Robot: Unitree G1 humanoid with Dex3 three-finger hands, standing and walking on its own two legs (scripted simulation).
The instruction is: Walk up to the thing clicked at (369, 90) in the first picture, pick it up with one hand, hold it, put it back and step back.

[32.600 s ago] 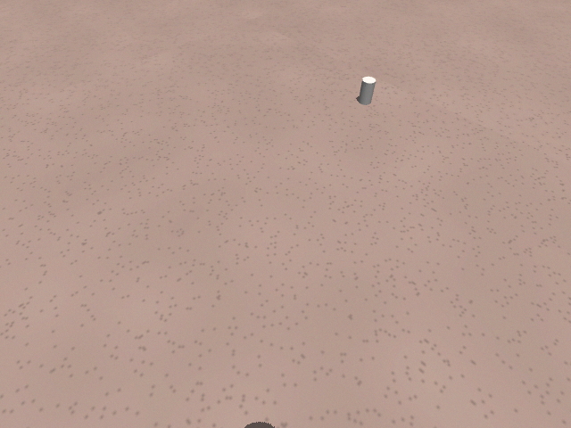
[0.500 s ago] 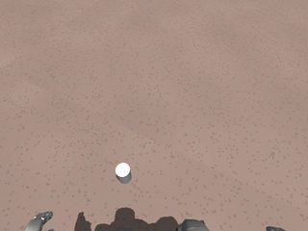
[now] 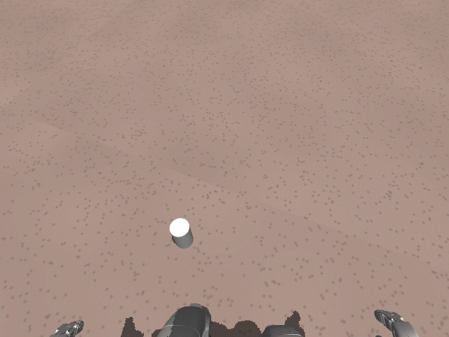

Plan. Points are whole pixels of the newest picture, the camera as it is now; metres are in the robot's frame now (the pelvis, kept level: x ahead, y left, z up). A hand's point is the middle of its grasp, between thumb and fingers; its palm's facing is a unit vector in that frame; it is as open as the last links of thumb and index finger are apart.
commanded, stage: step back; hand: left
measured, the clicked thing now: (182, 233) +0.54 +0.21 -0.68
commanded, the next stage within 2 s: none
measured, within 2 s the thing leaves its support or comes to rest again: neither
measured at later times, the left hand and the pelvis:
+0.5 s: hand out of the picture -0.04 +0.30 -0.15, palm faces +0.04 -0.94 -0.34, open 7.4 cm; pelvis -0.13 +0.03 +0.01, yaw +1 degrees
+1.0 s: hand out of the picture -0.19 +0.25 -0.12, palm faces +0.02 -0.90 -0.44, open 7.4 cm; pelvis -0.29 -0.02 +0.01, yaw +1 degrees
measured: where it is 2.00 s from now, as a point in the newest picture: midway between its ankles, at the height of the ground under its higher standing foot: outside the picture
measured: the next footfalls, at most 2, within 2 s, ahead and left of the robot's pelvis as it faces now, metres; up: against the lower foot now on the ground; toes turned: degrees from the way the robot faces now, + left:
left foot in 0.24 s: -0.05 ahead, +0.13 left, +0.00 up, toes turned +0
right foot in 0.72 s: -0.21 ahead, -0.13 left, +0.00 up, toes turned +0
